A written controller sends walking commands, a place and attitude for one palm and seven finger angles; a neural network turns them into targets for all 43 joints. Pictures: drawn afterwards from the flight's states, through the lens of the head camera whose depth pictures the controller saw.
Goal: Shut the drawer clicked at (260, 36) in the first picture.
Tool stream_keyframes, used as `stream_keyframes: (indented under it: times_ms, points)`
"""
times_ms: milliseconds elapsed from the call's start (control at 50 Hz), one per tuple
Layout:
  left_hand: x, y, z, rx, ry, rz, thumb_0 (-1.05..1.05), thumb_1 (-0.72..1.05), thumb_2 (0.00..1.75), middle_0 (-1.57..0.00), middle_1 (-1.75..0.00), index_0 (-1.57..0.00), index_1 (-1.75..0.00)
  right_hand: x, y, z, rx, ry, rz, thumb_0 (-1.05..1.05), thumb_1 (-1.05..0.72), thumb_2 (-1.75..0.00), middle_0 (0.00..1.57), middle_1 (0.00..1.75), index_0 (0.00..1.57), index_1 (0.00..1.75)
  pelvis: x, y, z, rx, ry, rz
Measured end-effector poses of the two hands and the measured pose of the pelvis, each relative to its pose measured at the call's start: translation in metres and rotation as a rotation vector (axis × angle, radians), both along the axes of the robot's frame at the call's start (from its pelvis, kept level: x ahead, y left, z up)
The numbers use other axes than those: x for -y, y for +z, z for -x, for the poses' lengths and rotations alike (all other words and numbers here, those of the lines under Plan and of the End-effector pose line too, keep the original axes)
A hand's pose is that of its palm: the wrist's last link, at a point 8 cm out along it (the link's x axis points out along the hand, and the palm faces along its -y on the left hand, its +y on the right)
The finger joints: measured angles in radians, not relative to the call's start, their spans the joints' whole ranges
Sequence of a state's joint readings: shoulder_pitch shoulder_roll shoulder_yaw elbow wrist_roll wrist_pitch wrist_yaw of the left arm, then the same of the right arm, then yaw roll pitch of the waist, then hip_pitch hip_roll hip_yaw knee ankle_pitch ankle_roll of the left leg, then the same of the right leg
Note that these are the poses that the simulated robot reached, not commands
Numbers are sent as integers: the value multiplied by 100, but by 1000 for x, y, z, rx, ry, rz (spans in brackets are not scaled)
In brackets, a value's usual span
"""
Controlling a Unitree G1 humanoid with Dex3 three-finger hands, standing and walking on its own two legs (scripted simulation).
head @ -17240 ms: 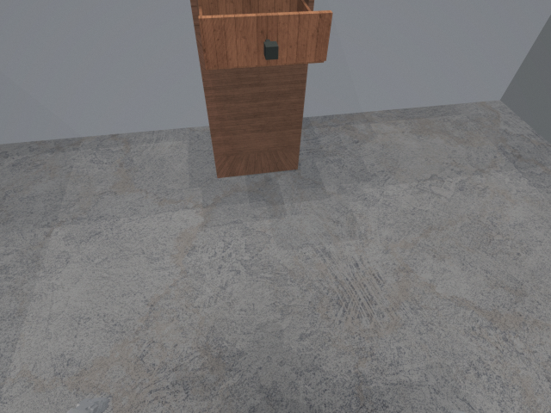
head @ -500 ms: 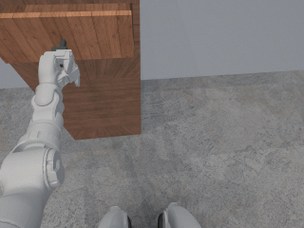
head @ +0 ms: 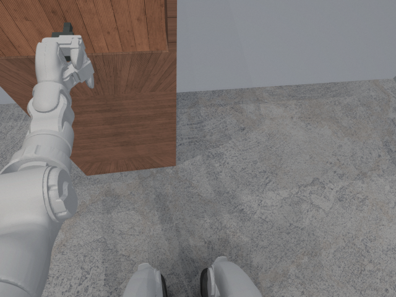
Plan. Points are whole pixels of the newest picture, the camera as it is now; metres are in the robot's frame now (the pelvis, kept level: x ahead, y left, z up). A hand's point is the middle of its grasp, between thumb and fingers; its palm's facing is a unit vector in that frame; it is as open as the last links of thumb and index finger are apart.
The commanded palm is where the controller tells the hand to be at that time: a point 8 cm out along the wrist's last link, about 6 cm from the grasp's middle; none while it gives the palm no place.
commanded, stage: push the drawer shut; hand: left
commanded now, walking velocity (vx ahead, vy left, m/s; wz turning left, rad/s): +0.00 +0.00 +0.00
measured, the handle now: (66, 39) +0.61 +0.19 +0.10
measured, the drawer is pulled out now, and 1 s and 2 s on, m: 0.00 0.00 0.00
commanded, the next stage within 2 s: pull the fist back off the drawer in 0.02 s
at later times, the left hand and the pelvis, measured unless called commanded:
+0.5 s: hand (89, 65) +0.54 +0.15 +0.10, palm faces +0.02 -1.00 -0.03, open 3.7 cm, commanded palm +0.52 +0.19 +0.10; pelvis -0.02 +0.01 -0.01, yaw -1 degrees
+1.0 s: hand (84, 74) +0.52 +0.15 +0.10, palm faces +0.05 -1.00 -0.02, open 3.3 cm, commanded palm +0.46 +0.20 +0.11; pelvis +0.04 +0.01 +0.02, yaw -2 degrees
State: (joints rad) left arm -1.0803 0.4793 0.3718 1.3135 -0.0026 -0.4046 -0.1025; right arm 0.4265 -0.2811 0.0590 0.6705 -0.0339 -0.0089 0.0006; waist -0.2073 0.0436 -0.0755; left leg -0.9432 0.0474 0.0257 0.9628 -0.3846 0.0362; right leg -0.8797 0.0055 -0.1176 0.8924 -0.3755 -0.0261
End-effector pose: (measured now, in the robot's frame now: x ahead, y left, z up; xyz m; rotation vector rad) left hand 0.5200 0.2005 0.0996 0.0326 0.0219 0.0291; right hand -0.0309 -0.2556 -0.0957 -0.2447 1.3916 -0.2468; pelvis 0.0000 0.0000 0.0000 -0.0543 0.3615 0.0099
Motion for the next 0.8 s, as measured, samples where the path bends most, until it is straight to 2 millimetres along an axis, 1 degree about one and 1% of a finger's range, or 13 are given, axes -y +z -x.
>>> stream_keyframes:
  times_ms: [180, 360, 480, 560, 620, 680, 740, 800]
  points:
    - [0, 1, 0, -13, -5, 0, 1, 88, 89, -140, -160, -157, -160, 3, 2, 3, 44, 5, 31, 0, -90, -90, 20, 30, 20, 30, 0, -3, 12, -6, 2, 7]
    - [0, 1, 0, -17, -7, 0, 2, 88, 89, -140, -160, -157, -160, 2, 1, 17, 47, 2, 38, 0, -90, -90, 20, 30, 20, 30, -3, -8, 21, -12, -5, 9]
    - [0, 1, 0, -10, -8, 1, 2, 88, 89, -140, -160, -157, -160, -4, 0, 27, 18, -8, 22, 1, -90, -90, 20, 30, 20, 30, -5, -9, 22, -13, -11, 8]
    - [0, 1, 1, -8, -3, 1, 2, 88, 89, -140, -160, -156, -160, -8, 0, 28, 8, -23, 7, 1, -90, -90, 20, 30, 20, 30, -6, -7, 18, -10, -19, 5]
    - [0, 1, 2, -6, 6, 13, 2, 88, 89, -140, -160, -154, -160, -11, 2, 24, 6, -31, -7, 1, -90, -90, 20, 30, 20, 30, -8, -3, 13, -3, -26, 1]
    - [0, 0, 4, -4, 11, 16, 2, 88, 88, -140, -160, -150, -160, -13, 3, 15, 13, -41, -19, 1, -90, -90, 20, 30, 20, 30, -9, 1, 5, 6, -35, -3]
    - [-1, -1, 7, 2, 11, 11, 2, 87, 88, -140, -160, -146, -160, -14, 5, 2, 27, -47, -30, 1, -90, -90, 20, 30, 20, 30, -9, 6, -5, 17, -42, -7]
    - [-2, -3, 12, -2, 14, 10, 2, 87, 88, -140, -160, -144, -160, -14, 6, -16, 47, -45, -40, 1, -90, -90, 20, 30, 20, 30, -10, 10, -15, 31, -42, -10]
